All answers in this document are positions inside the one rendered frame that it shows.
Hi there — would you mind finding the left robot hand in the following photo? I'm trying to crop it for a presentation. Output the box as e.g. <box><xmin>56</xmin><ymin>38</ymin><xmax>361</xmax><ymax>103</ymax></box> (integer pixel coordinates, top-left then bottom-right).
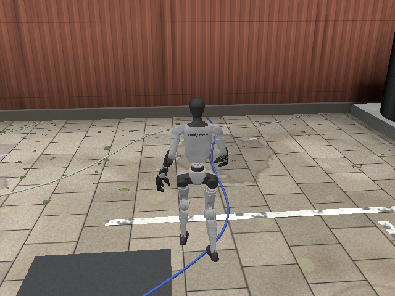
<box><xmin>156</xmin><ymin>175</ymin><xmax>170</xmax><ymax>192</ymax></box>

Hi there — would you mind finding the robot left shin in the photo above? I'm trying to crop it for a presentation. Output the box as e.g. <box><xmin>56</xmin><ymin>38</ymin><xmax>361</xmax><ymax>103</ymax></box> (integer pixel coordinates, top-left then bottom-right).
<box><xmin>179</xmin><ymin>200</ymin><xmax>188</xmax><ymax>238</ymax></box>

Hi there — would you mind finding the right robot upper arm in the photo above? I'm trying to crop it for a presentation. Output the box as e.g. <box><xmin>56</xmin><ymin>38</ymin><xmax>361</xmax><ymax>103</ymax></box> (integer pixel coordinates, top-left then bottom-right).
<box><xmin>210</xmin><ymin>124</ymin><xmax>227</xmax><ymax>156</ymax></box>

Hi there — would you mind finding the robot torso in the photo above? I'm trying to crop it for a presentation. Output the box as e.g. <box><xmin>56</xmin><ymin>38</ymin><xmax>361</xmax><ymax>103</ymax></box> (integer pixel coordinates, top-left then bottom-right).
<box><xmin>183</xmin><ymin>121</ymin><xmax>212</xmax><ymax>185</ymax></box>

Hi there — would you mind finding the robot left forearm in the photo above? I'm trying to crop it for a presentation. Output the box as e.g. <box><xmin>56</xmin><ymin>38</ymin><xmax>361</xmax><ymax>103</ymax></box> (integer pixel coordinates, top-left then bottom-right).
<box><xmin>158</xmin><ymin>150</ymin><xmax>173</xmax><ymax>178</ymax></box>

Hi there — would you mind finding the robot right forearm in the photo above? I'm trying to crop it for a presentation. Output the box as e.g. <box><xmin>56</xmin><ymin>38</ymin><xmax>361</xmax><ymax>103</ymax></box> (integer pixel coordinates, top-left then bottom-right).
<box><xmin>220</xmin><ymin>147</ymin><xmax>228</xmax><ymax>162</ymax></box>

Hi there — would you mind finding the left robot upper arm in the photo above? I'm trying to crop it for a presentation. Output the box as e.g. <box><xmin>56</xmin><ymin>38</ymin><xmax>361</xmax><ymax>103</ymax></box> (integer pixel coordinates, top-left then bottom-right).
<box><xmin>168</xmin><ymin>125</ymin><xmax>185</xmax><ymax>160</ymax></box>

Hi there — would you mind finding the right robot hand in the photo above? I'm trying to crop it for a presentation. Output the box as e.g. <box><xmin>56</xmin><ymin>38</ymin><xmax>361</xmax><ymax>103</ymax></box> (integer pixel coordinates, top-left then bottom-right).
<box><xmin>214</xmin><ymin>157</ymin><xmax>228</xmax><ymax>167</ymax></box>

